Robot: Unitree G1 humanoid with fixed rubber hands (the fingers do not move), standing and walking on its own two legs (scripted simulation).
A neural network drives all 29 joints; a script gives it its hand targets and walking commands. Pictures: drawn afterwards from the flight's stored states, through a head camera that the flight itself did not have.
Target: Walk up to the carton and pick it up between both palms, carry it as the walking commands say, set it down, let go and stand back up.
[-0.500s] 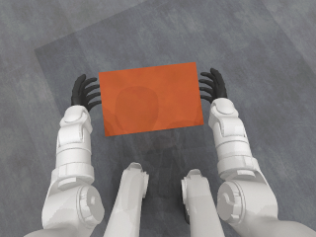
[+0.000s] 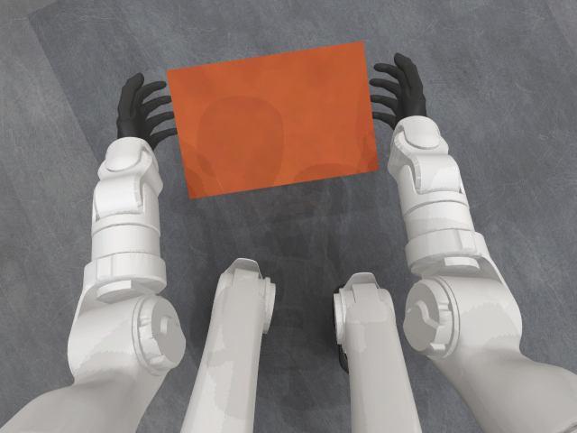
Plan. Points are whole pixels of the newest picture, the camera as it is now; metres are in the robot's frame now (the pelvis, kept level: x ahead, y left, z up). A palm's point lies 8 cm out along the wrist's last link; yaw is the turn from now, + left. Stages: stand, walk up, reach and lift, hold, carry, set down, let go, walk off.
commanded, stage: set down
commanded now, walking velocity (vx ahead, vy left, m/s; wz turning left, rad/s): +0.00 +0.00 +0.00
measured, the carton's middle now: (275, 129) +0.50 +0.09 -0.19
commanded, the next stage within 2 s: none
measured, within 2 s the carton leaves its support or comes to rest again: rests again in 1.90 s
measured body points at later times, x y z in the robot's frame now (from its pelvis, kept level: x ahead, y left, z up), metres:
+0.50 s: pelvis -0.01 +0.00 -0.06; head +0.32 +0.04 +0.25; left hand +0.47 +0.26 -0.20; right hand +0.54 -0.08 -0.20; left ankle +0.10 +0.15 -0.47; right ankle +0.10 -0.13 -0.47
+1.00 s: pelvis -0.01 +0.00 -0.10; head +0.36 +0.03 +0.14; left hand +0.48 +0.26 -0.29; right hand +0.55 -0.08 -0.29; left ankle +0.10 +0.14 -0.47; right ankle +0.10 -0.13 -0.47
